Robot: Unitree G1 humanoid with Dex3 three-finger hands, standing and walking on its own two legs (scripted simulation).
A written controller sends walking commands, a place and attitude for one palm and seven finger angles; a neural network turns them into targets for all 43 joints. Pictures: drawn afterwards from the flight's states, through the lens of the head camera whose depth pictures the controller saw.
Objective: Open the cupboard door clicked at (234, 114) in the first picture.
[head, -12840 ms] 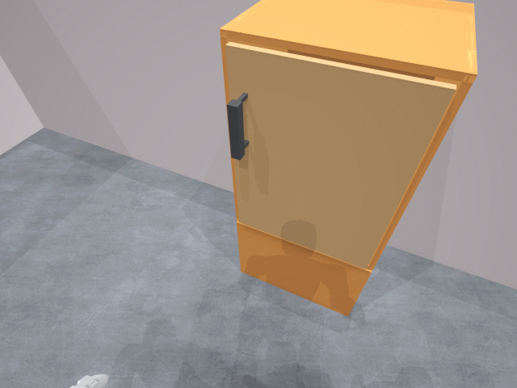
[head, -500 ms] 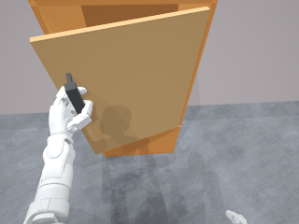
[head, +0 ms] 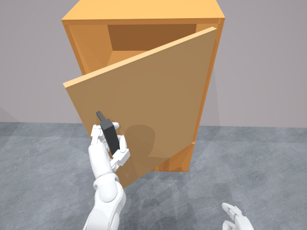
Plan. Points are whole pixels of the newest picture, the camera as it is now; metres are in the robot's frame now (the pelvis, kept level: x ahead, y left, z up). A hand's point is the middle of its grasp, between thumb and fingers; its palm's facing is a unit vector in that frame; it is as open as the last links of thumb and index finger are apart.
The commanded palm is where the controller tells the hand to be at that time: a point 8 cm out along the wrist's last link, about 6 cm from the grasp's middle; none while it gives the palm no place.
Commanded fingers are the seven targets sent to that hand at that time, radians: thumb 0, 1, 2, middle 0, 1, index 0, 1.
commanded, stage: pull the door open along its arc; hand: left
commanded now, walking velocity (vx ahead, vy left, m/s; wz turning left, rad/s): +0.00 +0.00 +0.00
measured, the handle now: (109, 136) +0.34 +0.14 +0.07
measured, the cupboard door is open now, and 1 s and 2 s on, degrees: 38 40 41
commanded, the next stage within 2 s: open thumb and fingers to let go in 0.02 s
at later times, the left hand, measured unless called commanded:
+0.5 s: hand (129, 153) +0.29 +0.08 +0.08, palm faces +0.39 -0.92 -0.01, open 9.7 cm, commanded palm +0.24 +0.12 +0.07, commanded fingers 0.00 -0.50 0.30 -0.30 -1.20 -0.30 -1.20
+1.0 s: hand (125, 152) +0.29 +0.09 +0.08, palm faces +0.33 -0.94 -0.01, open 14.4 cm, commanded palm +0.25 +0.13 +0.07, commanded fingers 0.00 -0.50 0.30 -0.15 -0.30 -0.15 -0.30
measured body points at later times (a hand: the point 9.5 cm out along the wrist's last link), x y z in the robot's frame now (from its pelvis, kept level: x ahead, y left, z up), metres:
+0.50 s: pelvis -0.01 -0.01 +0.00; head +0.00 -0.04 +0.45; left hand +0.26 +0.12 +0.08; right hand +0.17 -0.22 -0.10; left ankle +0.00 +0.13 -0.71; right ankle -0.01 -0.07 -0.71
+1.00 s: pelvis -0.01 +0.02 +0.00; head +0.01 +0.01 +0.45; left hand +0.27 +0.13 +0.08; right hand +0.17 -0.19 -0.10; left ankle +0.00 +0.13 -0.71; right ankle -0.01 -0.07 -0.71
